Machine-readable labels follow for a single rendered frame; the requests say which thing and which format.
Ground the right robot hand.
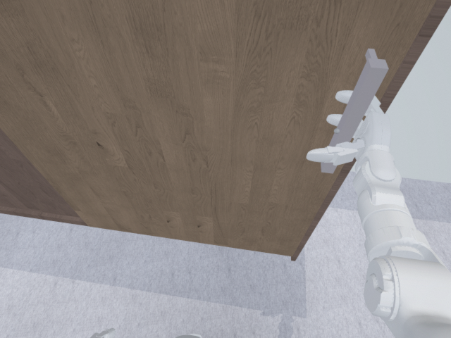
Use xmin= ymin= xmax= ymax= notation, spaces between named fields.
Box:
xmin=307 ymin=90 xmax=391 ymax=165

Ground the robot right upper arm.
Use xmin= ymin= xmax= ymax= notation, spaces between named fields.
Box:
xmin=364 ymin=255 xmax=451 ymax=338

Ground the wardrobe door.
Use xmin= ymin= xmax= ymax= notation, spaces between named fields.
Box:
xmin=0 ymin=129 xmax=80 ymax=218
xmin=0 ymin=0 xmax=437 ymax=256

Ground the handle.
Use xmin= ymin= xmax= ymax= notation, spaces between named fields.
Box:
xmin=321 ymin=49 xmax=389 ymax=173

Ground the robot right forearm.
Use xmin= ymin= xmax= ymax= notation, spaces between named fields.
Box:
xmin=353 ymin=150 xmax=451 ymax=274

